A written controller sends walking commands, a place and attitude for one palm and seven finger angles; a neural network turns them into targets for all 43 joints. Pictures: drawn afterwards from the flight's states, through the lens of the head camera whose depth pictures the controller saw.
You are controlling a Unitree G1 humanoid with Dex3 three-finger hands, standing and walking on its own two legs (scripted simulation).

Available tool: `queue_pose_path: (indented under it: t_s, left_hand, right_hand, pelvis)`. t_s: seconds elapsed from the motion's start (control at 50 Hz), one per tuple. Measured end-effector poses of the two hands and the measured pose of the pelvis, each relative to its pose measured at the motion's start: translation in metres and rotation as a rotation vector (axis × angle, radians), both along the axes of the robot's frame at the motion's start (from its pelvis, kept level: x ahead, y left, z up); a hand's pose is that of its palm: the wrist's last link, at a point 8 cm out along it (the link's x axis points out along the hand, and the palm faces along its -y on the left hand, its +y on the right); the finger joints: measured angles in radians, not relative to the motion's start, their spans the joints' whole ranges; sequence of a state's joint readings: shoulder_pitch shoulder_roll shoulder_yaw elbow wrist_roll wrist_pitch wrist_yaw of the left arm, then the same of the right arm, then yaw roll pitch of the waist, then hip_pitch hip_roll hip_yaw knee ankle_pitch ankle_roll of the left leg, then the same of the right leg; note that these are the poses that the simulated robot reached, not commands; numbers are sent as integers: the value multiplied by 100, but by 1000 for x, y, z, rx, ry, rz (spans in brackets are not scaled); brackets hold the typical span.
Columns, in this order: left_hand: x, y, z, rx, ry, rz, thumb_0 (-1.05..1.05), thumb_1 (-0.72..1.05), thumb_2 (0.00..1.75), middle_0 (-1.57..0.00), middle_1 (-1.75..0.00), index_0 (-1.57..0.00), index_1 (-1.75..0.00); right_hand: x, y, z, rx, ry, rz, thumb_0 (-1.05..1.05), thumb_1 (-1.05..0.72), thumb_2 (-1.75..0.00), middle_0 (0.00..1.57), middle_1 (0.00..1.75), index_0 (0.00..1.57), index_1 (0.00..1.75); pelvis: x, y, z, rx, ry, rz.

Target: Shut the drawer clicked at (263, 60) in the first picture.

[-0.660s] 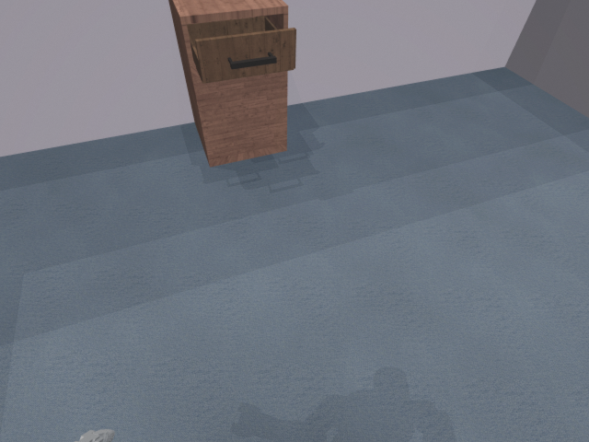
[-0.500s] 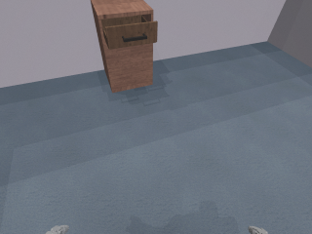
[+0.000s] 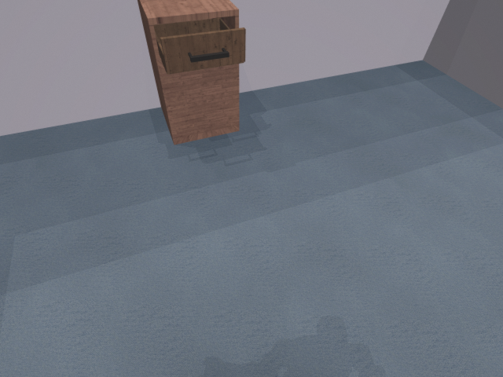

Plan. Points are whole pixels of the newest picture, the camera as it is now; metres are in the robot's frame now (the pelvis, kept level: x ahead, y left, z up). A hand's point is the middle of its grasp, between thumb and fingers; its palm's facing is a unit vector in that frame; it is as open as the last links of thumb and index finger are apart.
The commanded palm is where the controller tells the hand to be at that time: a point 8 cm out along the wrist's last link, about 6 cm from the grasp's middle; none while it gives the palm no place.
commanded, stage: stand and wait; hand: left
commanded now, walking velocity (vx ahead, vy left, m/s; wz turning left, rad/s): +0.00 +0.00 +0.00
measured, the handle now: (208, 54) +1.43 +0.28 -0.15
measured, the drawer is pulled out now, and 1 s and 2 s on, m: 0.16 0.16 0.16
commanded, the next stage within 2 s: look at it before walking up in 0.16 s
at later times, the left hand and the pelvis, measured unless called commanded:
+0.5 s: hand out of the picture +0.07 +0.24 -0.16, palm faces -0.04 -0.94 -0.33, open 7.4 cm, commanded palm none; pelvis -0.01 +0.00 +0.00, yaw +0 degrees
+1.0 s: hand out of the picture +0.06 +0.24 -0.16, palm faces -0.04 -0.95 -0.32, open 7.4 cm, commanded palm none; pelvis +0.00 +0.00 +0.00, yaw -2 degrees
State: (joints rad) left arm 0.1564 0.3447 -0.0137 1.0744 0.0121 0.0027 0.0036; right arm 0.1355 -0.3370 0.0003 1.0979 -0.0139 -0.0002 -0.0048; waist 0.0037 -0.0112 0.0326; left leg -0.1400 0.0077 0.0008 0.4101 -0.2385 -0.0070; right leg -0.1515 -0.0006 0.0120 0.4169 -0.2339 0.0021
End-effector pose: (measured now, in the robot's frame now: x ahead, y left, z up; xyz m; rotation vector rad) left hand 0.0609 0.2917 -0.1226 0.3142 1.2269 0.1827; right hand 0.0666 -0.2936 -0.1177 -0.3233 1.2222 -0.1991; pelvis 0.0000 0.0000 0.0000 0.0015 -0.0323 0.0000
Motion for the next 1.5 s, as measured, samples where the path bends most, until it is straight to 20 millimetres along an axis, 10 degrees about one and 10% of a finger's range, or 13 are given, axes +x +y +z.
queue_pose_path:
  t_s: [0.94,1.26,1.34,1.5]
  left_hand:
    - [-3,-3,2,0,1,-2,0,90,90,-21,-30,-20,-30]
    - [-19,-75,-35,-134,165,49,0,91,90,-20,-30,-20,-30]
    - [-32,-90,-28,-159,246,82,0,91,90,-20,-30,-20,-30]
    - [-14,-78,-28,-198,452,90,0,90,90,-21,-30,-20,-30]
  right_hand:
    - [1,3,1,11,-12,0,1,-91,-90,20,30,20,30]
    - [-46,36,-46,152,197,-164,1,-91,-90,20,30,20,30]
    - [-6,41,-37,156,179,-163,2,-91,-90,20,30,20,30]
    - [145,61,-23,153,-81,-137,1,-91,-90,19,30,19,30]
  pelvis:
    - [-4,-1,2,0,2,-10]
    - [64,-19,-20,-14,28,-79]
    - [89,-17,-12,-5,34,-106]
    - [156,5,-16,-11,49,-148]
